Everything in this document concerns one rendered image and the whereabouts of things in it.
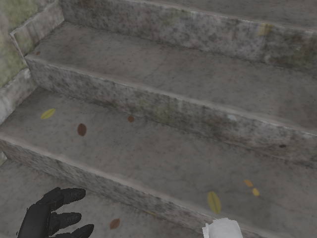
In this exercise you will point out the left robot hand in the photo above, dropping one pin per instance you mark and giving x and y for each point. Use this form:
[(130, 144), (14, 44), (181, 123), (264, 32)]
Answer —
[(40, 222)]

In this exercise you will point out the robot right thigh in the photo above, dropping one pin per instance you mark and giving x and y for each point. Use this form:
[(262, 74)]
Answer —
[(222, 228)]

